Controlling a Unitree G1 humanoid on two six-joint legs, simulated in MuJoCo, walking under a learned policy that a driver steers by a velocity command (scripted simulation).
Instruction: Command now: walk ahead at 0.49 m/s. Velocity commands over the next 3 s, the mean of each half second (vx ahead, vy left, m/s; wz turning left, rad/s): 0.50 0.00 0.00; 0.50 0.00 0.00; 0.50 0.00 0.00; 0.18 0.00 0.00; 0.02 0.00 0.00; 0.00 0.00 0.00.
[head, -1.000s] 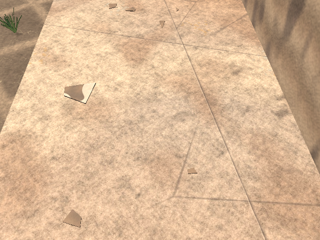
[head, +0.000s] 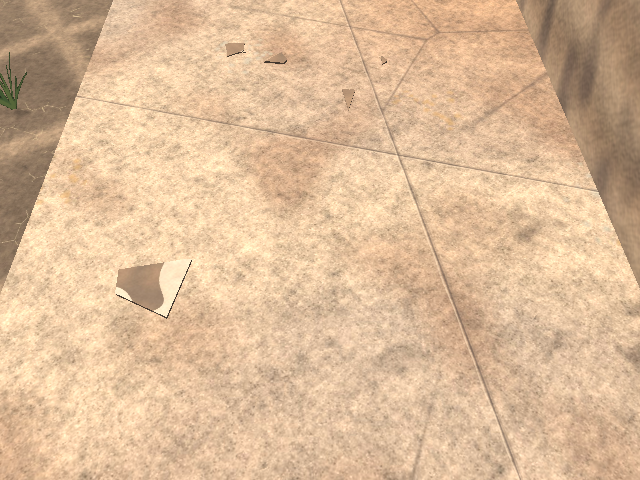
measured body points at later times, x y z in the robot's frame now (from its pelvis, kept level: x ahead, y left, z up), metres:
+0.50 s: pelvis +0.29 +0.08 +0.00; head +0.32 +0.10 +0.45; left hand +0.35 +0.35 -0.15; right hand +0.38 -0.18 -0.12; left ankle +0.34 +0.16 -0.74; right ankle +0.23 -0.07 -0.64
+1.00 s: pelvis +0.58 +0.02 -0.01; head +0.62 +0.01 +0.43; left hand +0.74 +0.28 -0.13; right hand +0.57 -0.24 -0.16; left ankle +0.41 +0.16 -0.65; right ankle +0.67 -0.07 -0.74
